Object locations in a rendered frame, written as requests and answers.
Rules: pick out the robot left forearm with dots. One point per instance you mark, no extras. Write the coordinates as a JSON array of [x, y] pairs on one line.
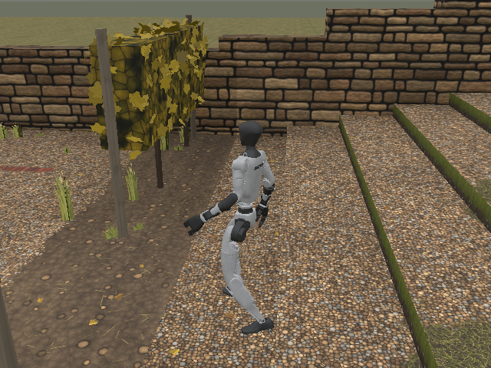
[[224, 205]]

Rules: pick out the robot right forearm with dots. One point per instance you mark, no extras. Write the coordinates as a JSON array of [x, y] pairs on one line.
[[266, 195]]

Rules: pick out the robot right upper arm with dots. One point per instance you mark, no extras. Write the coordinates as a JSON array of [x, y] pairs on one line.
[[269, 179]]

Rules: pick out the robot left upper arm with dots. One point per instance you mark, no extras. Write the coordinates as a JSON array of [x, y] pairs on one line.
[[239, 167]]

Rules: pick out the right robot hand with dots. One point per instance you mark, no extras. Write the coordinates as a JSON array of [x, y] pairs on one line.
[[261, 211]]

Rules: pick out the left robot shin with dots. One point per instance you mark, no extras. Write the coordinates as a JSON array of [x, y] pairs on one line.
[[244, 298]]

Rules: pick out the robot head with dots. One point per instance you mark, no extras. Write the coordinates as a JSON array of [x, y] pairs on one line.
[[250, 132]]

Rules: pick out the left robot hand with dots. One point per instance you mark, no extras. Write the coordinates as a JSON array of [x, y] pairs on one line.
[[195, 224]]

